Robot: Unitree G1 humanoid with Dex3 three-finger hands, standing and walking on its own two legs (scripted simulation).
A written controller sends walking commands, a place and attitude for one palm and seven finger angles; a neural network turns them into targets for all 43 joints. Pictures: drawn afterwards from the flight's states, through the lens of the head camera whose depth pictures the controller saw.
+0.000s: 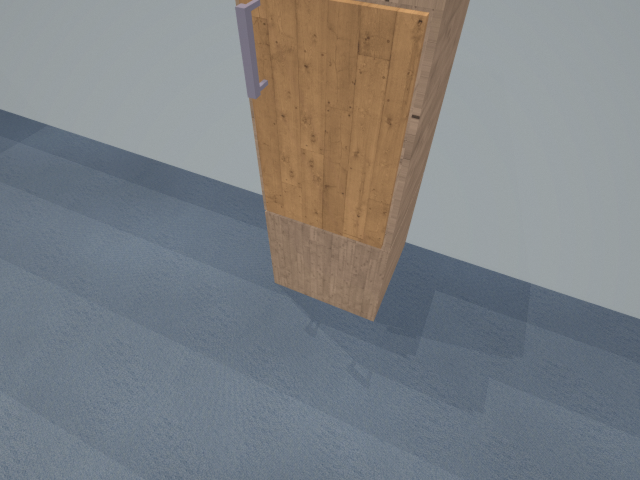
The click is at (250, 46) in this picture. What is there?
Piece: cupboard door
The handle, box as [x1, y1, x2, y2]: [235, 0, 267, 98]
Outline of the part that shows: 252,0 246,4 241,3 235,6 247,94 249,97 256,98 260,94 259,91 267,84 267,80 263,80 259,83 258,82 250,11 259,5 259,0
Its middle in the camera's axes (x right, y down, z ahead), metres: -0.14 -0.38 +0.77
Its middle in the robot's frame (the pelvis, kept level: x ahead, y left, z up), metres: +0.85 +0.18 +0.14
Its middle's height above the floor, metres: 0.92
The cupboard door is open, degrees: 0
